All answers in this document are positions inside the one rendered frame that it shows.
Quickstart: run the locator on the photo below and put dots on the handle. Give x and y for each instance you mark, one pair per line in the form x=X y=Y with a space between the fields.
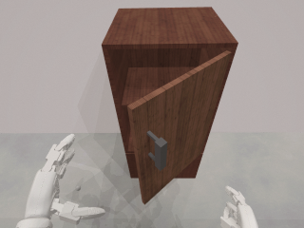
x=160 y=151

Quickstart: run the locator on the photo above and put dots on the cupboard door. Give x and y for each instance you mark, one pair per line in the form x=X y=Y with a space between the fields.
x=180 y=112

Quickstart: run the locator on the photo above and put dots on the right robot hand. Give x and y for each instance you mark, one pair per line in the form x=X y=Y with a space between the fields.
x=243 y=215

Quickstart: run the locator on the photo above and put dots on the left robot hand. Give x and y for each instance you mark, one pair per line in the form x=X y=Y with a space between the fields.
x=41 y=201

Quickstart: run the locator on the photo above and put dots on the left robot forearm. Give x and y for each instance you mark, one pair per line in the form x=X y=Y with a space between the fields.
x=34 y=222

